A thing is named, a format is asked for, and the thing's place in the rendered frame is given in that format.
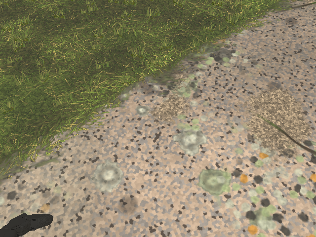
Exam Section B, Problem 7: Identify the left robot hand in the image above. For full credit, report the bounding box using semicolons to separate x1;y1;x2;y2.
0;213;53;237

